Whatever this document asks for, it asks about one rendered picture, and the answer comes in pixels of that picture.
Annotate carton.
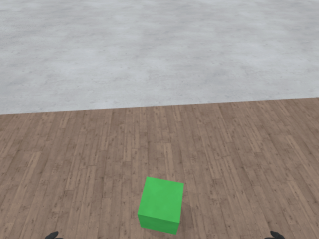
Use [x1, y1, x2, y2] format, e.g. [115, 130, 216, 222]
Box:
[137, 177, 184, 235]

